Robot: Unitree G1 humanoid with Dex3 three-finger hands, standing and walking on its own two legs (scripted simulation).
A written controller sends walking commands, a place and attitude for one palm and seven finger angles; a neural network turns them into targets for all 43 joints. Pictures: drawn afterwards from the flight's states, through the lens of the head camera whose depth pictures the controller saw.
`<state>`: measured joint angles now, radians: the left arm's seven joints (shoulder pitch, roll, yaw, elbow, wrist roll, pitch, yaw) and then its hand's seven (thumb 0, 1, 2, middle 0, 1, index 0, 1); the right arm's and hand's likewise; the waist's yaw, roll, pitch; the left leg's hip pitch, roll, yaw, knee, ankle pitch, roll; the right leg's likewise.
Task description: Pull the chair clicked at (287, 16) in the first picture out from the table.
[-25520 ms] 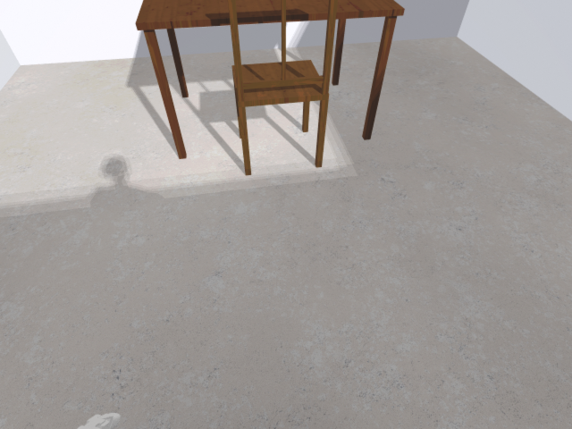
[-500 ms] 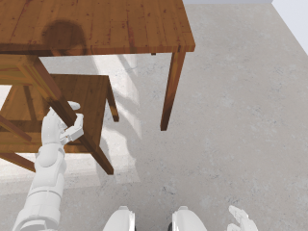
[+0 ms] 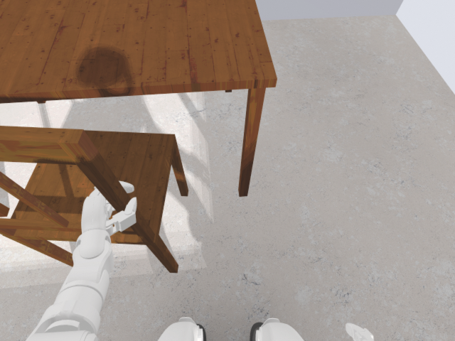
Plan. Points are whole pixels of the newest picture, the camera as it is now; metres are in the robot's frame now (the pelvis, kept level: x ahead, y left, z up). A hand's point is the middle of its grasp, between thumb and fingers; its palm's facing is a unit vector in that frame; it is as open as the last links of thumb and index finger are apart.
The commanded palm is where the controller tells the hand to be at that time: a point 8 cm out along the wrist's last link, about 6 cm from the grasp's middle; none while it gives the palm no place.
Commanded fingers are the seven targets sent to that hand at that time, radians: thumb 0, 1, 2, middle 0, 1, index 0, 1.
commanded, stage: step backward, pulling the chair out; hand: left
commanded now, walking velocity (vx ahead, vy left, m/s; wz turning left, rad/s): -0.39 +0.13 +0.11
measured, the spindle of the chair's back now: (26, 197) +0.39 +0.42 -0.06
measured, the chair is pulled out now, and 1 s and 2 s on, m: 0.09 0.17 0.36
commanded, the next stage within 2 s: none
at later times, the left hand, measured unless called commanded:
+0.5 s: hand (130, 245) +0.29 +0.19 -0.06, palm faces +0.17 -0.96 -0.22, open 5.6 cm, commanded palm +0.27 +0.23 -0.05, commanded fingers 0.00 0.90 0.90 -0.50 -1.45 -0.50 -1.45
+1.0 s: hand (130, 263) +0.25 +0.18 -0.05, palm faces +0.17 -0.96 -0.22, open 5.7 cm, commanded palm +0.22 +0.23 -0.05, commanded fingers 0.00 0.90 0.90 -0.50 -1.45 -0.50 -1.45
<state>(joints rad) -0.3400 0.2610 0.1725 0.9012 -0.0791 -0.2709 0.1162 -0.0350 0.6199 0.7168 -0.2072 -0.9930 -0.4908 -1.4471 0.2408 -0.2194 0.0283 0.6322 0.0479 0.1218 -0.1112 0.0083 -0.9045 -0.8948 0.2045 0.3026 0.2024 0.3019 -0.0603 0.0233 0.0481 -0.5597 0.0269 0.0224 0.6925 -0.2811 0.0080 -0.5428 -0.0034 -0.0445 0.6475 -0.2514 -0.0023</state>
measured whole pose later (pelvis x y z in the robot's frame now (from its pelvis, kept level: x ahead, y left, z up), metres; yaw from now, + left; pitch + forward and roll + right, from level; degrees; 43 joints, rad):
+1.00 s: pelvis -0.10 -0.01 +0.01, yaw +3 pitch +4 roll -1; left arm -0.48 0.22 0.10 0.99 -0.04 -0.26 0.11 -0.01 0.57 0.75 -0.20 -1.03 -0.50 -1.45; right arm 0.17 -0.21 0.03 0.70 0.02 0.01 -0.09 0.01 -0.90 -0.89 0.20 0.30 0.20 0.30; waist -0.04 0.03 0.17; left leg -0.44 0.05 -0.02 0.70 -0.29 -0.04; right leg -0.43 0.00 -0.05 0.60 -0.23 -0.01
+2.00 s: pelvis -0.31 -0.01 +0.02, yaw +0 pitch +2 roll -1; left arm -0.42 0.26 0.09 0.99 -0.03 -0.19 0.10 0.01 0.55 0.72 -0.16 -1.22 -0.53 -1.33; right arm 0.19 -0.22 0.02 0.69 0.02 0.03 -0.07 0.01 -0.90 -0.89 0.20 0.30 0.20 0.30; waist -0.05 0.07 0.17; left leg -0.43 0.07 -0.02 0.59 -0.24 -0.04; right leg -0.31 0.06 -0.03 0.49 -0.21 -0.04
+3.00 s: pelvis -0.56 +0.00 +0.02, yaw +6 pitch +1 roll +1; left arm -0.38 0.15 -0.08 0.85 -0.01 -0.06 0.10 0.06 0.62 0.74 -0.05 -1.22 -0.42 -1.32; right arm 0.25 -0.26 0.01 0.66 0.03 0.03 -0.12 0.01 -0.91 -0.90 0.20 0.30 0.20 0.30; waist -0.04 0.02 0.14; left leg -0.15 0.04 0.05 0.45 -0.30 -0.04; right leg -0.41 -0.03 -0.04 0.63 -0.30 0.01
